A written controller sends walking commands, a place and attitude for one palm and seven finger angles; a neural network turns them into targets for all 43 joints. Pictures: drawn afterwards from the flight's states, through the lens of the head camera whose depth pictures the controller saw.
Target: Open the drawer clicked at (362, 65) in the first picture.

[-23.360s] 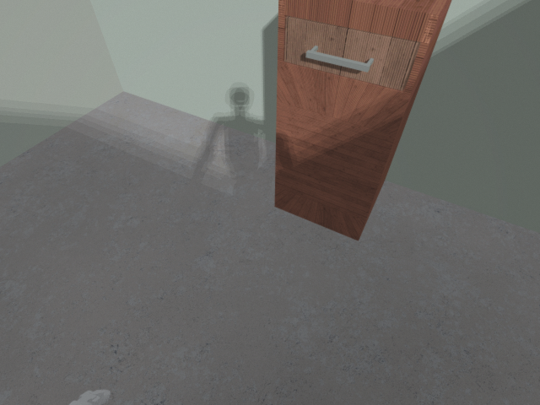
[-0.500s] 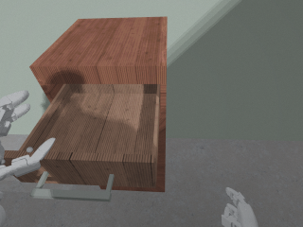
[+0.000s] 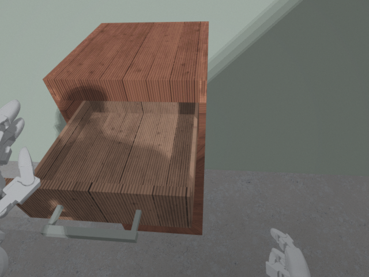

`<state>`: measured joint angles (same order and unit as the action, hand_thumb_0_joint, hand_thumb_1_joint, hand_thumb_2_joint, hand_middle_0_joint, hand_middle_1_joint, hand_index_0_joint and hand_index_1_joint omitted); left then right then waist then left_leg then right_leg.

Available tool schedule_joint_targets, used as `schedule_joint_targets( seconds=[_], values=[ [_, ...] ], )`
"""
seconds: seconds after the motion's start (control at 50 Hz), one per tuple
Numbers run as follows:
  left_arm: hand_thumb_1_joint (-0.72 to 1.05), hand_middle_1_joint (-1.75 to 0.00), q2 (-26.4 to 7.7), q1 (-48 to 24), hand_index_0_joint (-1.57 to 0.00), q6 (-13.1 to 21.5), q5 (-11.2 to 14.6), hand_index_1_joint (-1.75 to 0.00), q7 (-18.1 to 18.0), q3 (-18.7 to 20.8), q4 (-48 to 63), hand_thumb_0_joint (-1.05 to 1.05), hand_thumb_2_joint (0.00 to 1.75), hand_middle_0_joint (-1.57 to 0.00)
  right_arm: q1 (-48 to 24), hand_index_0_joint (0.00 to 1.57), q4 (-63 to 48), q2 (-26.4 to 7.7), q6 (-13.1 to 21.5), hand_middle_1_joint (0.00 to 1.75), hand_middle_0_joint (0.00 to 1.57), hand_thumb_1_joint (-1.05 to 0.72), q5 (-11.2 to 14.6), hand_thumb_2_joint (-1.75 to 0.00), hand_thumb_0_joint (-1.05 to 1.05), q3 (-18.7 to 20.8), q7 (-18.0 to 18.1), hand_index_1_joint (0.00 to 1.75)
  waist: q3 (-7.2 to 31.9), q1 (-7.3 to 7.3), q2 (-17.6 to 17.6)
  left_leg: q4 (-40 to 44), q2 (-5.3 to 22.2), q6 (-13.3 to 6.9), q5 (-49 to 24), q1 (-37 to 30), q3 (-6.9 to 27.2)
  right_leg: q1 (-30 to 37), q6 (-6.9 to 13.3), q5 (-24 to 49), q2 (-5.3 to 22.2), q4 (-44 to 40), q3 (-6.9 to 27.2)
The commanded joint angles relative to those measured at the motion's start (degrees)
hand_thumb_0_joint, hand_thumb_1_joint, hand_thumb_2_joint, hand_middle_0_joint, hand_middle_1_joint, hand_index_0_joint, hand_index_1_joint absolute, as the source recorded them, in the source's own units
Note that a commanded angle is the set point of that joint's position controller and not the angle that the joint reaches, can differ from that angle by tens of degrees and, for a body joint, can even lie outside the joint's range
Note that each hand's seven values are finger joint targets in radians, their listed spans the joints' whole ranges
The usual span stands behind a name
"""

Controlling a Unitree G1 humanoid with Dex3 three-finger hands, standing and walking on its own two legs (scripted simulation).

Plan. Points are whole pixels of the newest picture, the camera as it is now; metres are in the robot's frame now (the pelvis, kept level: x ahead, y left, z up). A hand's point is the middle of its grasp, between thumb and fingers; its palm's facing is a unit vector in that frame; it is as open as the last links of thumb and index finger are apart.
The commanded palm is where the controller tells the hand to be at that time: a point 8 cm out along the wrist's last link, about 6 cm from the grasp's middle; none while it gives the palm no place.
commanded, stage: step back with the hand held close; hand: left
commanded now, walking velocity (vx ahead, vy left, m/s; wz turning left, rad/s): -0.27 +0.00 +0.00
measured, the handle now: (93, 223) +0.20 +0.22 +0.05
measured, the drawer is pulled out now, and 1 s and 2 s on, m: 0.29 0.29 0.29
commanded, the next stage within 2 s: stop stepping back and stand still in 1.26 s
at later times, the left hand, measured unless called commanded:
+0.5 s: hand out of the picture +0.12 +0.26 +0.22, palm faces +0.42 -0.73 -0.53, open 7.4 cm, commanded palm +0.06 +0.30 +0.24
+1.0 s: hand out of the picture +0.08 +0.26 +0.23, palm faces +0.42 -0.77 -0.48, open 7.4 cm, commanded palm +0.01 +0.31 +0.24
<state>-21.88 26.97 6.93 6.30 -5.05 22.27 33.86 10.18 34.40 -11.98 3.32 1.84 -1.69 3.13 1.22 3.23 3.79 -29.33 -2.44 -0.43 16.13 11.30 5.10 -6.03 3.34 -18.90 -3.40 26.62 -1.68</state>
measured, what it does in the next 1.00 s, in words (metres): walks backwards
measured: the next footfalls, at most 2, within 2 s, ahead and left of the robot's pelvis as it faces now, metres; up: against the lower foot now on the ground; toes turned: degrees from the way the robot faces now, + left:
right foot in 1.10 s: -0.17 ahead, -0.10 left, +0.00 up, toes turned -1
left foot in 1.38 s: -0.21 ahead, +0.12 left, +0.00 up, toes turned +5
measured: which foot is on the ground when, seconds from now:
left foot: down 0.00-1.00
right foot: down 0.00-0.78, up 0.80-1.00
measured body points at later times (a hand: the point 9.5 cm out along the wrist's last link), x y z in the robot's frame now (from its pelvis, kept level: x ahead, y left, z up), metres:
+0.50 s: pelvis -0.07 +0.02 -0.01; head -0.04 +0.03 +0.44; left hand +0.10 +0.30 +0.25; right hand +0.12 -0.21 -0.08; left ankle +0.00 +0.11 -0.74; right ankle -0.05 -0.08 -0.74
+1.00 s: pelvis -0.12 +0.03 -0.01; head -0.08 +0.06 +0.44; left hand +0.05 +0.30 +0.25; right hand +0.07 -0.18 -0.08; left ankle -0.02 +0.12 -0.74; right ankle -0.17 -0.10 -0.71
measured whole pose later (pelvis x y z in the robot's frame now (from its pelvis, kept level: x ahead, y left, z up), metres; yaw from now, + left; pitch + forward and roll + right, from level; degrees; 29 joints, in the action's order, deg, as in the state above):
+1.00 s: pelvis -0.12 +0.03 -0.01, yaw +0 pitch +3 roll -3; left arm -27.5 28.5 14.7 3.7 -6.6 31.0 44.8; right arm 8.9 34.3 -9.0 7.0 -0.7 -1.1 0.2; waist -1.3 0.6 -1.0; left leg -30.5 1.8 -2.2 6.4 27.7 -0.7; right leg -20.3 -1.0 -28.1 -2.3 44.3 -0.6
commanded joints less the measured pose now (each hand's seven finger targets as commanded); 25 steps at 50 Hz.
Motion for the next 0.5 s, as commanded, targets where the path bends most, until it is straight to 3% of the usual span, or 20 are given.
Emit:
schedule_joint_targets(
  seconds=[0.0, 0.02, 0.06, 0.16, 0.22, 0.24, 0.3, 0.34, 0.42, 0.48],
  values=[
    [0.9, -0.3, -12.8, -3.76, -0.2, 6.45, -0.85, -0.3, -0.96, 11.04, 8.17, 0.0, 0.9, -0.2, -5.36, 0.2, -9.78, -5.94, 1.83, 0.3, 0.2, -0.9, 0.23, -0.9, 0.0, 3.02, -0.07, 0.3, 2.37, -2.88, -7.6, -5.13, 3.9, -2.18, -20.72, -0.94, 0.8, -5.76, -2.24, 32.91, 10.84, -6.16, 4.32],
    [0.9, -0.3, -12.78, -3.98, -0.2, 7.28, -0.9, -0.3, -0.73, 10.63, 11.59, 0.0, 0.9, -0.2, -5.21, 0.2, -10.32, -6.47, 1.83, 0.3, 0.2, -0.9, 0.22, -0.9, 0.0, 3.18, -0.27, 0.3, 4.59, -2.97, -3.41, -5.45, 3.69, -2.03, -23.82, -0.95, 0.47, -4.27, -1.96, 37.42, 11.56, -4.49, 3.65],
    [0.9, -0.3, -11.91, 0.88, -0.2, 7.16, -1.15, -0.3, -0.78, 10.38, 10.53, 0.0, 0.9, -0.2, -5.01, 0.2, -10.61, -6.86, 0.72, 0.3, 0.2, -0.9, 0.39, -0.9, 0.0, 3.66, -0.46, 0.3, 7.28, -3.22, -1.21, -4.76, 4.46, -2.04, -25.52, -0.96, 0.51, -3.51, -2.15, 34.12, 11.47, -3.0, 3.12],
    [0.9, -0.3, -14.09, 4.74, -0.2, 7.19, -1.29, -0.3, -1.86, 13.12, 14.58, 0.0, 0.9, -0.2, -5.35, 0.2, -11.6, -7.17, -0.69, 0.3, 0.2, -0.9, 0.45, -0.9, 0.0, 4.69, -0.25, 0.3, 9.2, -3.27, -1.83, -1.7, 6.59, -1.9, -26.84, 1.21, 2.38, -4.34, -2.07, 24.72, 9.65, -1.54, 2.33],
    [0.9, -0.3, -16.08, 3.84, -0.2, 7.78, -1.25, -0.3, -2.51, 14.49, 18.14, 0.0, 0.9, -0.2, -5.49, 0.2, -11.85, -7.73, -0.34, 0.3, 0.2, -0.9, 0.42, -0.9, 0.0, 5.06, 0.21, 0.3, 8.68, -3.33, -1.89, -0.83, 6.84, -1.82, -20.22, 3.52, 3.43, -6.01, -1.39, 18.19, 9.71, -2.28, 2.98],
    [0.9, -0.3, -14.83, 5.2, -0.2, 7.87, -1.18, -0.3, -2.62, 13.74, 16.68, 0.0, 0.9, -0.2, -4.91, 0.2, -11.68, -7.62, -0.32, 0.3, 0.2, -0.9, 0.25, -0.9, 0.0, 4.87, 0.29, 0.3, 7.95, -3.49, -1.72, 0.32, 6.97, -2.06, -18.05, 5.2, 4.35, -5.99, -1.57, 15.25, 8.96, -2.16, 2.33],
    [0.9, -0.3, -15.49, 4.95, -0.2, 8.29, -1.37, -0.3, -2.99, 14.35, 17.63, 0.0, 0.9, -0.2, -4.93, 0.2, -11.94, -8.0, 0.62, 0.3, 0.2, -0.9, 0.24, -0.9, 0.0, 5.05, 0.48, 0.3, 6.85, -3.44, 0.29, 4.06, 8.25, -2.67, -9.7, 9.15, 6.16, -5.83, -2.32, 8.89, 7.34, -1.0, 2.26],
    [0.9, -0.3, -15.16, 4.88, -0.2, 8.6, -1.58, -0.3, -3.04, 14.24, 17.97, 0.0, 0.9, -0.2, -4.52, 0.2, -11.75, -8.36, 1.31, 0.3, 0.2, -0.9, -0.12, -0.9, 0.0, 4.84, 0.7, 0.3, 6.78, -3.43, 2.85, 7.81, 9.38, -3.31, -5.59, 12.74, 7.89, -3.47, -2.89, 6.94, 5.14, 1.71, 1.28],
    [0.9, -0.3, -15.61, 3.07, -0.2, 8.91, -2.39, -0.3, -3.14, 15.44, 17.74, 0.0, 0.9, -0.2, -4.46, 0.2, -11.94, -8.71, 2.97, 0.3, 0.2, -0.9, -0.37, -0.9, 0.0, 4.87, 0.47, 0.3, 5.73, -3.18, 4.84, 11.02, 10.68, -4.5, 5.69, 21.23, 8.72, 0.63, -3.09, 4.57, 4.06, 5.48, 2.43],
    [0.9, -0.3, -14.29, 2.28, -0.2, 9.18, -2.8, -0.3, -2.92, 14.46, 16.96, 0.0, 0.9, -0.2, -3.7, 0.2, -12.16, -8.76, 3.68, 0.3, 0.2, -0.9, -0.22, -0.9, 0.0, 4.72, 0.01, 0.3, 4.38, -3.46, 2.48, 10.11, 10.08, -4.59, 13.54, 25.58, 8.21, 0.95, -3.11, 1.9, 4.4, 4.84, 3.24]
  ],
)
